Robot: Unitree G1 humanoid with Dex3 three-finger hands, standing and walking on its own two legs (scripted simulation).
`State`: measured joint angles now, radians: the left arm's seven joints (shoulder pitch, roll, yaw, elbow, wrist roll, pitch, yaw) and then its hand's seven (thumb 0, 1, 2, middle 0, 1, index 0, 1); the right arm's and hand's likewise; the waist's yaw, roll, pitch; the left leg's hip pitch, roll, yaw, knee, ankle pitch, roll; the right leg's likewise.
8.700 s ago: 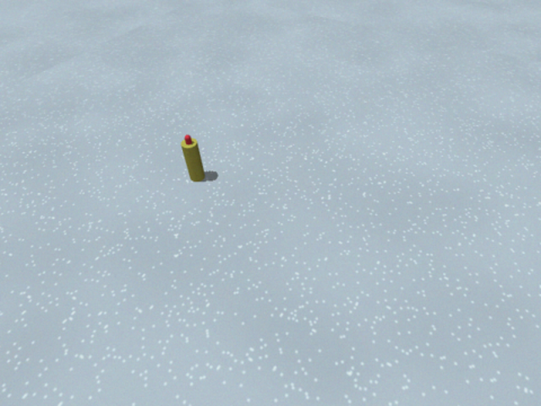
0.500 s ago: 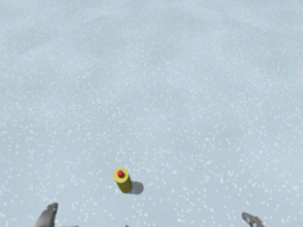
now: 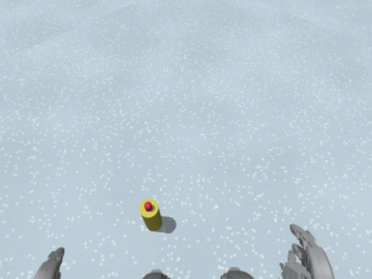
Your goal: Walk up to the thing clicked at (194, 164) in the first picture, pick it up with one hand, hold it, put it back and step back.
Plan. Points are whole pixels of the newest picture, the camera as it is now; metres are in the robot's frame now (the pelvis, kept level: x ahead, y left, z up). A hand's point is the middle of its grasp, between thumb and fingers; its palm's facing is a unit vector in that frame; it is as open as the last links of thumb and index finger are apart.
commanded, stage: go down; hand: left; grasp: from the side
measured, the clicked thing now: (151, 214) +0.43 +0.17 -0.57
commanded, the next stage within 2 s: none
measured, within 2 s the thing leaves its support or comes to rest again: neither
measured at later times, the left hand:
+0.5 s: hand (76, 250) +0.22 +0.30 -0.18, palm faces +0.08 -0.97 -0.23, open 17.5 cm
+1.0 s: hand (80, 222) +0.31 +0.33 -0.25, palm faces +0.08 -0.99 -0.13, open 17.6 cm
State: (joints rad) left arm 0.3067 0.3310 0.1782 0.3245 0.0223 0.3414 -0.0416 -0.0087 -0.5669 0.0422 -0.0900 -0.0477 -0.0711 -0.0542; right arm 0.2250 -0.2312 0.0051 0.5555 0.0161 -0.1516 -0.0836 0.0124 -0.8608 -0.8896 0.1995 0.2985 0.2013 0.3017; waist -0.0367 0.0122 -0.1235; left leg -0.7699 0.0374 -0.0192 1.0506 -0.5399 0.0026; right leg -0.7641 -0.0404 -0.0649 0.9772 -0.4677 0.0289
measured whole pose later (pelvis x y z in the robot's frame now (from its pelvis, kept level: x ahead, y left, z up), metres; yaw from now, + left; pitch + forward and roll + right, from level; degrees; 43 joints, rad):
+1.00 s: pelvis -0.08 -0.01 -0.21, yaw -2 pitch +34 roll -4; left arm -0.49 0.73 0.66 1.04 -0.11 -0.34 -0.56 -0.02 -0.57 0.02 -0.08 -0.05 -0.07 -0.04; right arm 0.17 -0.33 0.06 0.66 -0.02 -0.19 -0.04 0.01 -0.90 -0.90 0.20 0.30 0.20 0.30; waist -0.10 -0.01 -0.16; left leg -1.78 0.03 -0.07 1.89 -0.70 -0.01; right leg -1.78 -0.05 -0.06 1.81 -0.61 0.00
